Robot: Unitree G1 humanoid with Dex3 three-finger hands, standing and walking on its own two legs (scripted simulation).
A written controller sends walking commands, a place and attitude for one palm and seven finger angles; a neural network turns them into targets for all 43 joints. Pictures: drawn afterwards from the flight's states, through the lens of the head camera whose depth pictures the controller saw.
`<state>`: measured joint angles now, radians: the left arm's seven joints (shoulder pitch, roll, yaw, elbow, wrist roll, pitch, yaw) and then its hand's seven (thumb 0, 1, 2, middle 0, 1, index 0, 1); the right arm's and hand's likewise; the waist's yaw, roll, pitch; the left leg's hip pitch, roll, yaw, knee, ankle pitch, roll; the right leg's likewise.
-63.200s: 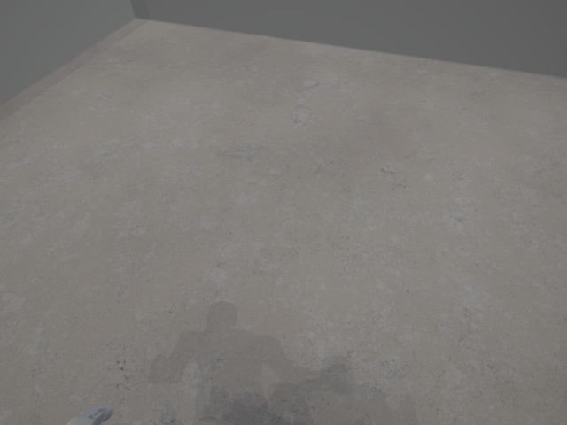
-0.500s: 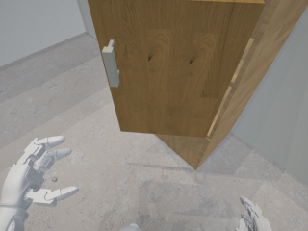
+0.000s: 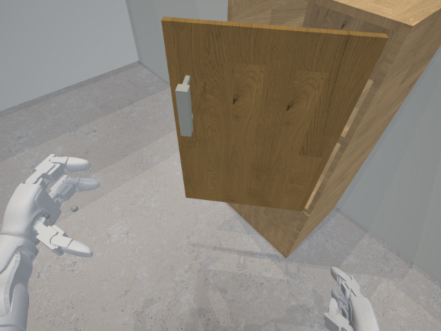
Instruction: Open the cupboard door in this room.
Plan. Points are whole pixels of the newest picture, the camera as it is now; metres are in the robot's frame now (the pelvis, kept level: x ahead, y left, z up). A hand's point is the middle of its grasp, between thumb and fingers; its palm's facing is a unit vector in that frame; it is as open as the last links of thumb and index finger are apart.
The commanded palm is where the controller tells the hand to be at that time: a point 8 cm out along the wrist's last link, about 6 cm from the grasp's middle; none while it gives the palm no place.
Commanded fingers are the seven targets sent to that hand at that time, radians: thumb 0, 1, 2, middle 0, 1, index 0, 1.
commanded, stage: raise the hand with hooked fingers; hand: left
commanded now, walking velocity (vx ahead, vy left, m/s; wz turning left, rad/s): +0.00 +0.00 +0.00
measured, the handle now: (187, 106) +0.55 +0.13 +0.10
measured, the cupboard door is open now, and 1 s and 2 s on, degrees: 41 41 41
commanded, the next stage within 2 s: move the hooked fingers beside the handle in 0.64 s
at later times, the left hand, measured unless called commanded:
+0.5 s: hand (72, 190) +0.30 +0.27 +0.12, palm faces +0.01 -1.00 -0.04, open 14.0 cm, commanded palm +0.27 +0.32 +0.12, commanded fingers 0.00 -0.50 0.30 -0.30 -1.20 -0.30 -1.20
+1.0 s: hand (91, 176) +0.32 +0.25 +0.12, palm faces +0.01 -1.00 -0.03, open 14.0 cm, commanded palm +0.31 +0.30 +0.12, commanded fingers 0.00 -0.50 0.30 -0.30 -1.20 -0.30 -1.20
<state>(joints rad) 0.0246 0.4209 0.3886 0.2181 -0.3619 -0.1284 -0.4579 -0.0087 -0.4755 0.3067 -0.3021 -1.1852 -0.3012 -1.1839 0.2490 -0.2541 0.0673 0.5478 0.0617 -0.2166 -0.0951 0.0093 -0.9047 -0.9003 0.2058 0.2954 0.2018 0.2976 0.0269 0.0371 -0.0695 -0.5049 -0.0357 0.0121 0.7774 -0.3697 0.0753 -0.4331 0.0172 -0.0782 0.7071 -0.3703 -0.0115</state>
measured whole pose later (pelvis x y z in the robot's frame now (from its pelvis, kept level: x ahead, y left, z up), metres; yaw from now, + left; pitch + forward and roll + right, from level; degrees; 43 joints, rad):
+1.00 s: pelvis +0.00 -0.02 +0.01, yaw +0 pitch +5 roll -1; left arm -0.24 0.46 0.41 0.51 -0.32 -0.12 -0.49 -0.01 -0.50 0.30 -0.30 -1.20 -0.30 -1.20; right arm 0.26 -0.28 0.05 0.61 0.07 -0.19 -0.12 0.01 -0.91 -0.90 0.21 0.30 0.20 0.30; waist 0.00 0.03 -0.05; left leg -0.46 -0.03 0.01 0.70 -0.33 0.05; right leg -0.40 0.02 -0.08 0.65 -0.34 -0.03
